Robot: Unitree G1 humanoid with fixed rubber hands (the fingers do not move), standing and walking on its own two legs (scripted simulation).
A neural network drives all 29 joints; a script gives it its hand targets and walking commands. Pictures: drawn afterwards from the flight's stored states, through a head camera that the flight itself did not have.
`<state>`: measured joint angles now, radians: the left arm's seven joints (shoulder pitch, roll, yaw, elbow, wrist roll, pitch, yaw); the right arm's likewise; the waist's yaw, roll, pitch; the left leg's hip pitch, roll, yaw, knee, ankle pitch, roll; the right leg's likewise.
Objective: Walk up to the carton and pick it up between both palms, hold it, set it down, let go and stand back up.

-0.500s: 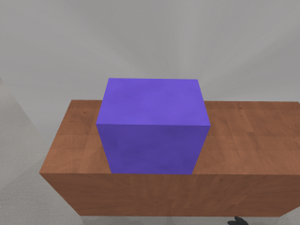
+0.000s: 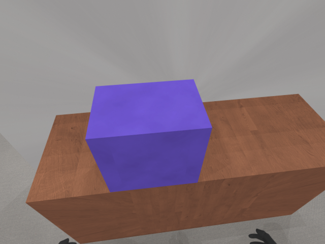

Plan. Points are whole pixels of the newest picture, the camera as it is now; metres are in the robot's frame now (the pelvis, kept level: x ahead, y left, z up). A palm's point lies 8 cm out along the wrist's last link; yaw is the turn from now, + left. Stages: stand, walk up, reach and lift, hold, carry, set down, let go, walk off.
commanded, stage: walk up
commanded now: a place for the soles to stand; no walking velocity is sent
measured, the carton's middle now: (150, 137) +0.46 +0.04 -0.03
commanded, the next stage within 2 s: reach and lift in 1.36 s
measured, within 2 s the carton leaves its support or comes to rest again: neither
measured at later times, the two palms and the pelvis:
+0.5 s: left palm out of the picture +0.13 +0.27 -0.07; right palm out of the picture +0.09 -0.28 -0.10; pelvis +0.00 +0.01 +0.00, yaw -3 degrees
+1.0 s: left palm out of the picture +0.14 +0.26 -0.08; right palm out of the picture +0.07 -0.28 -0.10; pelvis +0.00 +0.01 -0.01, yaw -4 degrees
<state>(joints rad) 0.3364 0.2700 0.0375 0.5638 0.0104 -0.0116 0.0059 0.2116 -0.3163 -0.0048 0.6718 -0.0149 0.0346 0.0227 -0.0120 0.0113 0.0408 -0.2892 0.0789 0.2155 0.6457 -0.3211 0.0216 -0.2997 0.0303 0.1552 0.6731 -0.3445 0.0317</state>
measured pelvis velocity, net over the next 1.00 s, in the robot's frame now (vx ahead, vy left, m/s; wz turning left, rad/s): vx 0.00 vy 0.01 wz -0.08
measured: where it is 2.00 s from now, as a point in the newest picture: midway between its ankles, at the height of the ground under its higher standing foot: outside the picture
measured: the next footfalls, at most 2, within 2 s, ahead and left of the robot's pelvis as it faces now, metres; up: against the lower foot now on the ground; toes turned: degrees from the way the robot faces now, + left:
none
